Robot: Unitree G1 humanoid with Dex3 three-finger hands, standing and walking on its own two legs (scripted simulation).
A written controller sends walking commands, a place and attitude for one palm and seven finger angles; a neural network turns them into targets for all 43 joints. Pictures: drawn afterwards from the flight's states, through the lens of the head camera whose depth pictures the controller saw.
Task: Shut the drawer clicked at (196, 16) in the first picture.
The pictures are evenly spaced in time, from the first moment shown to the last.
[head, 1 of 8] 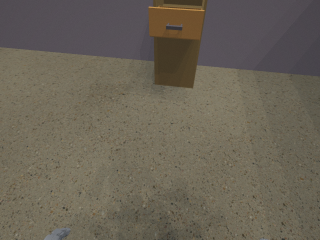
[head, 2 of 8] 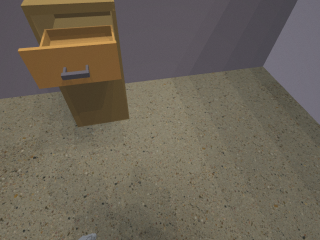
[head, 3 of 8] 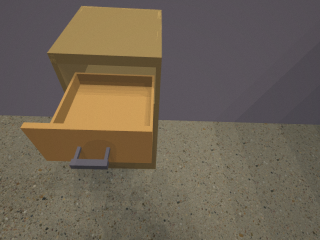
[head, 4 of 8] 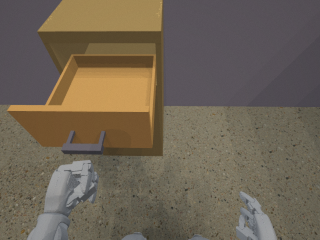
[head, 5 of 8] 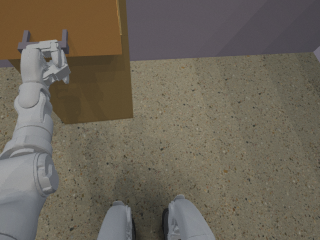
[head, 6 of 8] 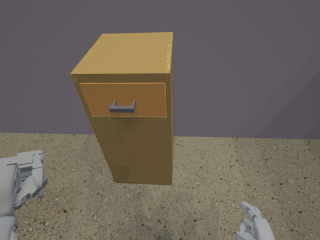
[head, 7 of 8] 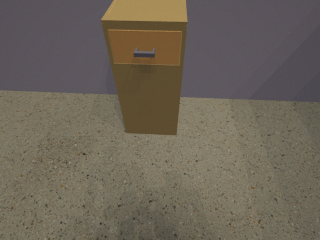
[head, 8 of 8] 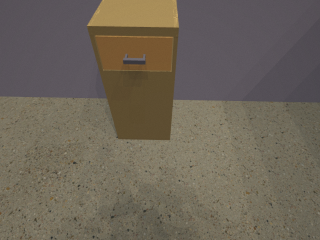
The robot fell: no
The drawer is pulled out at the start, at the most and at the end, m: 0.30 0.30 0.00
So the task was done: yes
